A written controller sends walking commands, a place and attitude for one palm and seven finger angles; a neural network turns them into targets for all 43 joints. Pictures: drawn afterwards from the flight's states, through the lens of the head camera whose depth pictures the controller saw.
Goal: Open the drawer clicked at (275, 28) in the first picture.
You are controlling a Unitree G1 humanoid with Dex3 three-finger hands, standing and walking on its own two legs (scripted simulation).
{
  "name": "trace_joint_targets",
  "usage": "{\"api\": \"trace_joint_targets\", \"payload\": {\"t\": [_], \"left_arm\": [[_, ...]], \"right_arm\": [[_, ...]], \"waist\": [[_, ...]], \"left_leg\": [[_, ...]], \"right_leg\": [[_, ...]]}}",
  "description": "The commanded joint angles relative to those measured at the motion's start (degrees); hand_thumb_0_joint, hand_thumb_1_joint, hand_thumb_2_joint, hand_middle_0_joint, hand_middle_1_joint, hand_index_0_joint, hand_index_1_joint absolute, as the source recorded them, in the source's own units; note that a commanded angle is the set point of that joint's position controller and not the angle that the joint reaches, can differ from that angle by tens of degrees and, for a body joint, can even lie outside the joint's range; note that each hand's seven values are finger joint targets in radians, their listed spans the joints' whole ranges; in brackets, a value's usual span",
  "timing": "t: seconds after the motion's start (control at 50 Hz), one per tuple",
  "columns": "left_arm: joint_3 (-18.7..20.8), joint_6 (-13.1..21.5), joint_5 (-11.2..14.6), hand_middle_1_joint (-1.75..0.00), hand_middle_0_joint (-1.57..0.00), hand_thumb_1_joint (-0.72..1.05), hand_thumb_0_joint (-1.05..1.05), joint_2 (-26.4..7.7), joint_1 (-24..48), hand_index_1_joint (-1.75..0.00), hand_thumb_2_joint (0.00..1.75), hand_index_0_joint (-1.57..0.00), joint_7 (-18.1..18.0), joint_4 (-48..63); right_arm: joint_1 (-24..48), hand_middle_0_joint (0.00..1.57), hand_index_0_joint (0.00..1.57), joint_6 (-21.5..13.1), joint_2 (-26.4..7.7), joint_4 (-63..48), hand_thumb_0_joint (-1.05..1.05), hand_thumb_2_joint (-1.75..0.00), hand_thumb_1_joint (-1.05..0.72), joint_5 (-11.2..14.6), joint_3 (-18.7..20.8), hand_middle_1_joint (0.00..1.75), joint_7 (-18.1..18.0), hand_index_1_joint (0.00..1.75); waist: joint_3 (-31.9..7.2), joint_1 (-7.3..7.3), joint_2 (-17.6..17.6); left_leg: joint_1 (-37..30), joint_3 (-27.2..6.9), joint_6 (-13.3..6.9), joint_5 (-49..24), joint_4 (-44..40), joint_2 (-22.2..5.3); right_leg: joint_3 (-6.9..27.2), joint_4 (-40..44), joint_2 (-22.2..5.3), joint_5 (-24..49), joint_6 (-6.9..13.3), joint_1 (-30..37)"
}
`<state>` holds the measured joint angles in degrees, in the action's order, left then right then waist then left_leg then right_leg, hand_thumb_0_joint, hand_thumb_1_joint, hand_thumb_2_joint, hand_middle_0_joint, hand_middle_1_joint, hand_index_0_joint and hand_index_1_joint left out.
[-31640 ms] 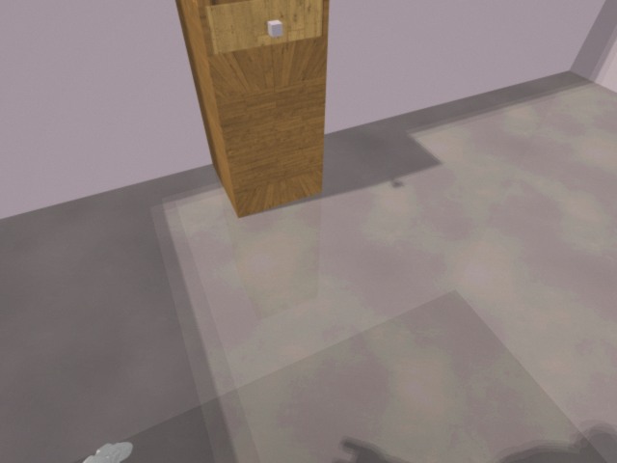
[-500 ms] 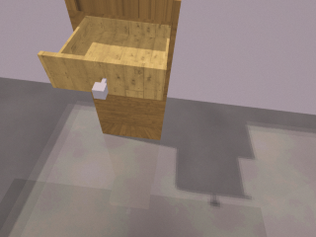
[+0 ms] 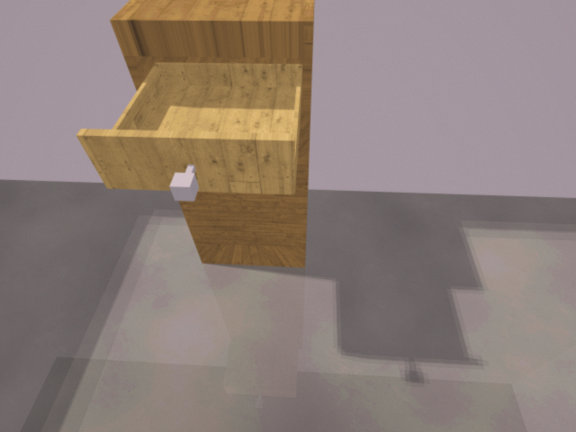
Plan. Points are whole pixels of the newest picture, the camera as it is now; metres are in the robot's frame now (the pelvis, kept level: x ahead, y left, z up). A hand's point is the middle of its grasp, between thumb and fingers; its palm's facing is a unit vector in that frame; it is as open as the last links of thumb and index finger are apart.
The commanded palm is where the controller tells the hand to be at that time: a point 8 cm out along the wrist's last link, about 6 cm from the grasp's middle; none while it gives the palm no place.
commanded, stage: let the arm hang, fingers relaxed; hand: left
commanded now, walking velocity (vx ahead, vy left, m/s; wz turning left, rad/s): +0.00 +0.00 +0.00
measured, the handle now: (187, 180) +0.52 +0.22 +0.04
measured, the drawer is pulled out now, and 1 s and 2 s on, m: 0.30 0.30 0.30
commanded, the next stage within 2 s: look to check the result in 0.24 s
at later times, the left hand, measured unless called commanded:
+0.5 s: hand out of the picture +0.01 +0.16 -0.17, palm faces +0.02 -0.98 -0.21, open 7.4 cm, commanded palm none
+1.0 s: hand out of the picture +0.03 +0.15 -0.17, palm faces +0.02 -0.98 -0.21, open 7.4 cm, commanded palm none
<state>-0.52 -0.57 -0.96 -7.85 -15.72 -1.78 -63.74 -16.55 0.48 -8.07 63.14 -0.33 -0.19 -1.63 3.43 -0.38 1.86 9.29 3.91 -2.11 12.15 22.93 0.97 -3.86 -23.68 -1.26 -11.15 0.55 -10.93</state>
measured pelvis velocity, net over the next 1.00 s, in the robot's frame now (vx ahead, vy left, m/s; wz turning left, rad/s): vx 0.03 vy -0.03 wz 0.00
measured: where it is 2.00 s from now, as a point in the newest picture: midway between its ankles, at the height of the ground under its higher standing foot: outside the picture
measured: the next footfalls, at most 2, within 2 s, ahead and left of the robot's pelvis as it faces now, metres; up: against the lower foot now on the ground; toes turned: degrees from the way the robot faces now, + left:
none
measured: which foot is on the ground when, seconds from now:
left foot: down 0.00-1.00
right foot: down 0.00-1.00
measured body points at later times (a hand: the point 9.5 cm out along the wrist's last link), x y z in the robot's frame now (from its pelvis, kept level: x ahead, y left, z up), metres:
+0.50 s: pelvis +0.01 -0.01 +0.00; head +0.04 -0.03 +0.45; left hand +0.01 +0.21 -0.15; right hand +0.00 -0.22 -0.17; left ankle +0.01 +0.09 -0.74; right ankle +0.02 -0.11 -0.74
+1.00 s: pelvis +0.03 -0.03 +0.00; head +0.06 -0.04 +0.45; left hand +0.03 +0.20 -0.15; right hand +0.02 -0.24 -0.17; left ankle +0.01 +0.09 -0.74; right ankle +0.02 -0.11 -0.74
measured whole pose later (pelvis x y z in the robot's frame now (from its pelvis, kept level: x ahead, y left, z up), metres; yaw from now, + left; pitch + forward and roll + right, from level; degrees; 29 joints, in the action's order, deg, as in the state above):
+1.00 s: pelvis +0.03 -0.03 +0.00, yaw +0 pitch -1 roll +0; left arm 0.4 0.3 -0.7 -8.0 -14.2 -2.1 -64.8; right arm -15.1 0.2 -8.1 64.5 -0.3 0.4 -2.4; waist 4.1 -0.5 1.5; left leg 7.0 2.9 0.4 13.2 21.0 -1.2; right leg -4.9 -21.5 1.0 -12.5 2.7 -8.5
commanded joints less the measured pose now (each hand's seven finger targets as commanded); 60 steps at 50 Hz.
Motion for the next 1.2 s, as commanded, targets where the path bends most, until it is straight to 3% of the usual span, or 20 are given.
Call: {"api": "trace_joint_targets", "payload": {"t": [0.0,0.12,0.34,0.38,0.66,0.74,0.9,1.18], "left_arm": [[1.60,0.84,0.25,-0.30,-0.20,0.90,0.00,-7.06,-4.19,-0.30,0.90,-0.20,-0.37,0.40],[1.81,0.98,0.32,-0.30,-0.20,0.90,0.00,-6.72,-3.98,-0.30,0.90,-0.20,-0.35,0.10],[2.09,1.23,0.31,-0.30,-0.20,0.90,0.00,-6.57,-3.60,-0.30,0.90,-0.20,-0.48,0.04],[2.01,1.28,0.41,-0.30,-0.20,0.90,0.00,-6.39,-3.40,-0.30,0.90,-0.20,-0.49,-0.06],[2.05,1.44,0.37,-0.30,-0.20,0.90,0.00,-6.34,-3.11,-0.30,0.90,-0.20,-0.61,-0.20],[2.20,1.47,0.36,-0.30,-0.20,0.90,0.00,-6.54,-3.16,-0.30,0.90,-0.20,-0.62,-0.04],[2.31,1.65,0.47,-0.30,-0.20,0.90,0.00,-7.13,-2.62,-0.30,0.90,-0.20,-0.56,0.01],[2.42,1.75,0.47,-0.30,-0.20,0.90,0.00,-7.74,-2.26,-0.30,0.90,-0.20,-0.62,0.25]], "right_arm": [[-4.90,0.20,0.20,-0.49,-4.74,-0.64,0.00,-0.90,-0.90,-0.30,1.01,0.30,-0.17,0.30],[-4.98,0.20,0.20,-0.56,-4.33,-0.30,0.00,-0.90,-0.90,-0.35,1.08,0.30,-0.32,0.30],[-5.28,0.20,0.20,-0.62,-4.37,-0.06,0.00,-0.90,-0.90,-0.15,1.33,0.30,-0.53,0.30],[-5.33,0.20,0.20,-0.71,-4.36,0.13,0.00,-0.90,-0.90,-0.25,1.28,0.30,-0.63,0.30],[-4.13,0.20,0.20,-0.55,-4.40,0.28,0.00,-0.90,-0.90,-0.26,1.40,0.30,-0.68,0.30],[-3.86,0.20,0.20,-0.50,-4.51,0.26,0.00,-0.90,-0.90,-0.20,1.41,0.30,-0.71,0.30],[-3.65,0.20,0.20,-0.58,-4.81,0.36,0.00,-0.90,-0.90,-0.29,1.43,0.30,-0.77,0.30],[-3.33,0.20,0.20,-0.39,-5.20,0.45,0.00,-0.90,-0.90,-0.30,1.59,0.30,-0.82,0.30]], "waist": [[2.58,0.01,-1.07],[2.25,0.07,0.44],[0.54,0.01,-2.06],[-0.09,-0.13,-0.98],[0.53,-0.20,-2.12],[0.83,-0.03,-0.71],[-0.76,-0.15,-1.48],[-0.16,-0.16,-1.95]], "left_leg": [[2.28,-6.93,-0.37,-0.92,-5.92,-6.83],[2.10,-6.40,-0.11,-2.15,-5.56,-6.67],[0.38,-6.06,0.02,-5.38,-4.70,-7.01],[-0.11,-6.03,0.05,-6.42,-4.62,-7.05],[-1.27,-5.67,0.26,-6.93,-4.53,-7.06],[-1.03,-5.48,0.44,-6.64,-4.58,-7.01],[-2.01,-5.27,0.61,-8.31,-4.40,-7.12],[-2.37,-4.69,0.91,-7.93,-4.36,-7.12]], "right_leg": [[5.72,5.10,-4.61,-0.89,1.95,-1.25],[5.95,5.30,-4.74,0.31,2.13,-0.52],[5.43,5.18,-4.77,3.56,2.17,0.74],[5.50,5.01,-4.89,4.84,2.19,1.36],[5.55,5.64,-4.99,6.43,2.24,1.12],[5.74,5.95,-4.90,6.01,2.31,1.22],[5.77,5.94,-5.17,9.54,2.38,2.89],[6.03,6.62,-5.21,11.42,2.25,3.19]]}}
